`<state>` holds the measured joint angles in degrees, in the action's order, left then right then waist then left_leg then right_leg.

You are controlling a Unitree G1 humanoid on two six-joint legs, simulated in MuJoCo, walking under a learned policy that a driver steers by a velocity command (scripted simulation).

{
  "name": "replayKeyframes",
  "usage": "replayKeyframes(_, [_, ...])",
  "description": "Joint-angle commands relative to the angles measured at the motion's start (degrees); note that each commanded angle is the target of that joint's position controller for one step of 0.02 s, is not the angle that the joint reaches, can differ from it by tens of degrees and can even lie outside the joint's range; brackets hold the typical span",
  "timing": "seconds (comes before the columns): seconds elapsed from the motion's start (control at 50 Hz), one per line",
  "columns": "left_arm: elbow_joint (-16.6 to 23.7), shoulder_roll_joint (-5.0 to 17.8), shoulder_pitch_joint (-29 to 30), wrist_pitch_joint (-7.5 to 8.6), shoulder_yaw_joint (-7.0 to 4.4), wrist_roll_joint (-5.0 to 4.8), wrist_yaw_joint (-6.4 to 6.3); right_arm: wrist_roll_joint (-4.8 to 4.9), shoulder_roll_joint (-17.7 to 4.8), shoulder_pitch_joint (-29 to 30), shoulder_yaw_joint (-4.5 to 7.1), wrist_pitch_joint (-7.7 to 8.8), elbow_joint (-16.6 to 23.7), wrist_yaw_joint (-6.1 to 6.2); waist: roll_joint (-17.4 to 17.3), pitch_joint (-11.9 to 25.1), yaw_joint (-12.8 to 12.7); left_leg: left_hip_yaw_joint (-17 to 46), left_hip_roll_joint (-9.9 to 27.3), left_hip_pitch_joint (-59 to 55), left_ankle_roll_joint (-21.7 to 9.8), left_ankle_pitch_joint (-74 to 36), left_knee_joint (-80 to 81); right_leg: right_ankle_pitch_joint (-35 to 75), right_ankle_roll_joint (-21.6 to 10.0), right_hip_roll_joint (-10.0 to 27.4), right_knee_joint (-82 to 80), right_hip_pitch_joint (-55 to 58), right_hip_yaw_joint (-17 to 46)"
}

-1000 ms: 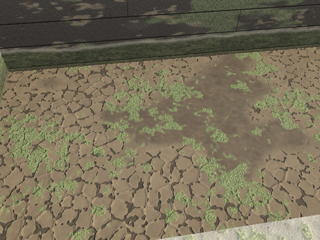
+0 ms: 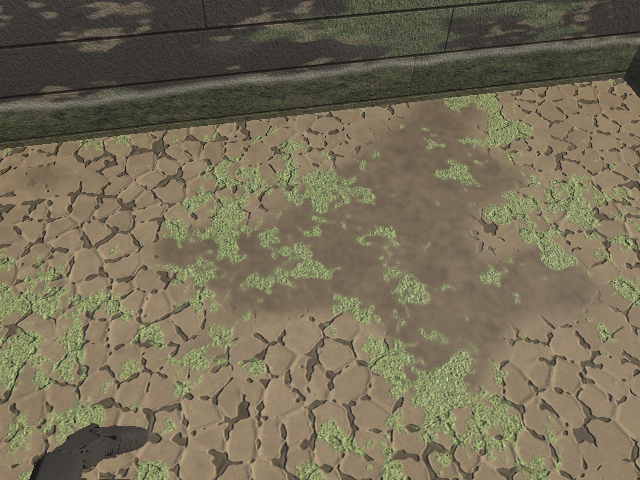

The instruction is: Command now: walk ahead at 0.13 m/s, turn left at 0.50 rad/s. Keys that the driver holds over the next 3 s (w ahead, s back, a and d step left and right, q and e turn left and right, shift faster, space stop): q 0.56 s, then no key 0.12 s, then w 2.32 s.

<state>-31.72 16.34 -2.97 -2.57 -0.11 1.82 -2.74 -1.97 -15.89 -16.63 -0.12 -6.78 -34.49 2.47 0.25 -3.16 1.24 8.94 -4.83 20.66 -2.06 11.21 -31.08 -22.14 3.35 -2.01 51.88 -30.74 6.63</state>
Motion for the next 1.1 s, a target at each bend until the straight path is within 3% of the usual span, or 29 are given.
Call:
replayKeyframes(0.02, [3.94, 1.09, 0.61, 0.93, 0.7, -0.93, 2.1, -0.31, -9.83, 1.21, 3.07, -1.66, 4.52, 0.18, -8.46, 10.42, 0.45, 15.57, 10.15, -10.24, -10.65, -6.43, 9.43, 3.98, -0.79, -2.25, -15.42, 6.17, -2.15])
replayKeyframes(0.06, [3.19, 2.12, -0.16, 1.72, 0.64, 0.12, 3.23, 0.28, -10.6, 4.54, 3.19, -1.94, 6.1, -0.54, -8.46, 10.24, 0.18, 19.91, 10.68, -5.51, -10.2, 0.63, 10.75, 12.8, -2.15, -2.28, -17.92, 13.85, -1.73])
replayKeyframes(0.1, [2.76, 0.71, -3.98, 1.61, 0.87, 2.36, 4.22, 0.06, -7.53, 8.83, 1.66, -1.71, 7.54, -1.41, -9.42, 10.84, -2.93, 19.95, 7.73, 0.62, -8.08, 5.5, 9.57, 12.25, -4.11, -0.53, -20.65, 23.33, -2.69])
replayKeyframes(0.12, [2.53, 2.66, -6.11, 1.41, 0.25, 2.8, 4.45, 1.65, -6.42, 10.21, 1.19, -0.76, 8.06, -1.63, -5.82, 10.02, -3.4, 18.0, 6.24, 1.89, -5.01, 15.85, 4.67, 16.85, -7.05, 5.7, -27.12, 26.73, 0.92])
replayKeyframes(0.14, [2.26, 6.66, -4.92, 0.78, -0.61, 3.42, 4.51, 1.92, -4.5, 7.03, 0.73, 0.29, 8.17, -1.87, 4.48, 8.55, -0.18, 10.79, 0.82, 9.74, -1.32, 21.45, -5.05, 26.18, -12.28, 13.26, -28.18, 30.44, 8.39])
replayKeyframes(0.16, [1.49, 9.23, -6.44, 0.12, -1.62, 3.54, 4.39, 2.12, -5.96, 5.14, 1.07, 1.05, 8.34, -1.96, 13.73, 7.6, -0.23, 3.32, -0.78, 11.5, 1.4, 24.52, -13.24, 23.24, -18.05, 20.19, -34.22, 25.73, 16.46])
replayKeyframes(0.2, [2.79, 7.02, -2.48, 0.19, -1.47, 1.4, 3.5, 2.89, -12.5, 5.25, 3.76, 1.68, 5.84, -1.34, 8.92, 3.22, -0.39, 0.41, 1.37, 13.14, 4.69, 19.75, -29.07, 25.26, -19.59, 18.92, -35.03, 21.3, 14.34])
replayKeyframes(0.22, [2.79, 5.9, -1.11, 0.22, -1.13, 0.86, 3.08, 2.86, -12.73, 3.76, 4.3, 1.14, 4.96, -0.78, 7.32, 3.28, 0.73, -0.11, 1.67, 12.2, 6.0, 19.47, -35.59, 27.26, -19.45, 18.3, -35.08, 19.18, 11.54])
replayKeyframes(0.24, [2.54, 5.83, 0.14, 0.12, -1.1, -0.04, 2.71, 2.94, -12.57, 2.79, 4.58, 0.98, 4.86, -0.56, 5.54, 2.91, 1.91, 0.01, 2.38, 13.24, 6.53, 19.52, -39.93, 31.19, -19.21, 18.91, -34.22, 18.54, 9.84])
replayKeyframes(0.28, [1.28, 5.43, -0.77, -0.39, -1.18, -0.13, 2.29, 3.13, -9.28, 3.22, 3.72, 0.43, 5.42, -0.44, 3.49, 3.46, 2.21, -1.89, 3.91, 12.46, 6.41, 17.61, -37.87, 30.24, -17.67, 16.38, -34.22, 18.68, 4.61])
replayKeyframes(0.34, [-0.87, 5.9, -3.17, -1.48, -1.82, 0.21, 2.03, 2.87, -5.52, 5.7, 2.03, -0.06, 6.93, -1.3, 5.82, 5.54, 0.15, -4.7, 5.42, 9.82, 5.43, 16.7, -26.04, 25.72, -17.31, 14.62, -32.97, 22.4, 0.32])
replayKeyframes(0.42, [-2.95, 8.93, -5.42, -2.5, -3.49, -0.9, 2.23, 2.99, -6.45, 6.02, 1.9, 0.34, 7.18, -2.53, 8.28, 7.89, -2.24, -8.52, 5.83, 4.33, 2.96, 14.24, -11.22, 21.88, -17.9, 17.22, -32.21, 25.12, 0.57])
replayKeyframes(0.48, [-3.48, 9.46, -3.23, -2.81, -3.72, -2.82, 1.78, 2.11, -6.53, 1.11, 2.36, 0.89, 5.95, -2.93, 8.27, 9.9, -0.06, -11.12, 4.32, -4.94, -1.09, 3.19, 2.56, 14.06, -13.37, 15.91, -28.6, 22.95, -2.04])
replayKeyframes(0.5, [-4.26, 9.46, -3.22, -2.15, -3.77, -3.09, 1.66, 1.81, -7.71, -0.7, 2.85, 0.8, 6.01, -2.88, 5.64, 9.07, 0.94, -6.62, 6.07, -10.76, -3.37, -1.02, 6.35, 8.39, -9.45, 13.58, -24.54, 16.85, -4.75])
replayKeyframes(0.52, [-1.95, 5.93, -1.16, -1.33, -2.74, -1.32, 2.0, 1.77, -13.87, -2.28, 4.42, 0.46, 6.4, -2.65, -8.22, 8.55, 0.02, 11.67, 16.01, -15.6, -9.65, -3.26, 9.6, -0.08, -3.37, 5.19, -12.57, 4.69, -12.35])
replayKeyframes(0.54, [0.72, 6.65, 5.89, -0.54, -2.83, -0.92, 1.84, 1.91, -17.9, -3.37, 5.79, 0.99, 7.21, -2.75, -14.37, 5.18, 4.95, 24.88, 22.56, -16.01, -16.28, -3.76, 14.99, -10.03, -1.33, -0.39, -0.58, -8.22, -9.02])
replayKeyframes(0.56, [0.75, 9.14, 6.5, 0.1, -4.0, -2.0, 1.89, 0.34, -16.04, -3.19, 5.28, 1.86, 7.62, -2.28, -9.8, 5.06, 4.56, 25.07, 24.05, -15.45, -18.32, -6.23, 14.48, -11.11, -0.56, -0.77, 12.01, -12.62, -3.29])
replayKeyframes(0.58, [-0.82, 9.79, 2.64, -0.02, -4.5, -2.27, 1.82, -0.1, -13.56, -0.06, 4.37, 2.49, 7.88, -1.67, -7.34, 6.06, 1.66, 19.4, 22.18, -13.08, -16.85, -10.87, 12.38, -8.8, -0.15, -0.02, 19.64, -11.81, -1.31])
replayKeyframes(0.6, [-2.62, 9.56, -1.08, -0.23, -4.59, -2.17, 1.18, 0.58, -11.8, 3.54, 3.67, 2.99, 7.81, -0.96, -7.24, 6.04, -0.95, 14.43, 19.5, -10.18, -13.93, -13.3, 11.5, -6.12, -0.39, 0.68, 21.02, -9.61, -0.53])
replayKeyframes(0.62, [-3.39, 9.3, -3.33, -0.56, -4.53, -1.72, 0.53, 1.35, -9.98, 6.06, 2.9, 3.02, 8.17, -0.59, -7.73, 6.85, -2.0, 11.57, 18.23, -8.64, -12.46, -16.08, 11.15, -4.41, -0.38, 1.04, 20.98, -7.28, -0.29])
replayKeyframes(0.7, [-3.18, 6.35, -3.75, -1.39, -2.74, -1.21, -0.31, 1.61, -6.53, 5.93, 1.27, 2.94, 7.4, -0.61, -7.56, 9.48, -2.39, 7.99, 14.79, -9.86, -10.35, -10.38, 11.72, 0.51, 0.22, 1.32, 9.7, -0.48, -1.23])
replayKeyframes(0.74, [-2.25, 2.92, -0.95, -1.07, -0.64, -0.28, 1.13, 1.29, -4.61, 4.95, 0.51, 2.85, 6.49, -0.36, -7.68, 9.49, -0.39, 8.1, 13.08, -10.93, -8.15, 6.5, 13.38, 0.87, -0.55, 2.6, -7.2, 4.98, -1.18])
replayKeyframes(0.78, [-2.78, 2.41, -1.68, 0.03, 0.37, -0.15, 2.85, 1.15, -5.44, 4.62, 0.69, 2.77, 5.4, -0.5, -9.3, 7.57, 0.46, 9.66, 12.84, -7.25, -8.0, 17.82, 15.17, -0.79, -1.99, 1.61, -18.38, 12.82, -3.46])
replayKeyframes(0.82, [-3.67, 2.96, -4.71, 1.09, 0.68, -0.06, 3.36, 2.0, -6.52, 5.93, 0.7, 2.72, 4.52, -0.99, -9.7, 4.84, -1.2, 12.39, 12.95, -1.92, -7.29, 22.76, 17.28, 8.25, -4.02, 1.61, -28.52, 21.26, -5.22])
replayKeyframes(0.86, [-2.8, 4.53, -6.6, 1.62, 1.26, 1.14, 3.12, 1.94, -5.97, 7.89, 0.11, 3.39, 4.78, -1.63, -8.88, 5.71, -2.15, 12.55, 10.9, 0.06, -3.99, 17.78, 14.86, 12.15, -6.06, 6.21, -28.3, 27.26, -2.71])
replayKeyframes(0.88, [-2.81, 6.82, -4.88, 1.98, 1.11, 0.51, 3.39, 1.77, -5.45, 8.33, -0.08, 3.56, 5.88, -2.13, -4.04, 4.9, -0.34, 7.37, 7.0, -0.79, -2.24, 15.37, 13.35, 4.55, -7.61, 5.56, -26.82, 22.82, -1.93])
replayKeyframes(0.94, [-2.28, 7.25, -3.05, 2.11, 1.52, -0.64, 3.18, 0.85, -3.32, 10.37, -1.07, 3.4, 8.12, -2.02, 7.53, 2.16, 0.43, -0.41, 3.35, -4.91, 0.43, 9.87, 4.03, -6.43, -10.17, 7.69, -36.53, 15.83, 4.79])
replayKeyframes(1.02, [-0.35, 6.11, -2.97, 1.24, 2.41, -0.29, 2.17, 0.29, -3.7, 10.29, -2.0, 4.71, 9.49, -1.97, 5.57, 1.38, -1.12, -1.67, 4.05, -0.71, 0.73, 5.47, 4.01, 1.69, -11.38, 8.36, -35.29, 22.18, 5.79])
replayKeyframes(1.1, [2.85, 4.89, -0.75, 0.18, 3.69, 1.35, 2.93, -0.95, -2.53, 12.29, -3.4, 5.83, 12.32, -3.34, 1.26, 3.17, -0.7, -1.25, 5.6, -2.47, -0.03, -6.57, 4.51, 27.15, -10.75, 6.61, -29.24, 26.43, 2.86])
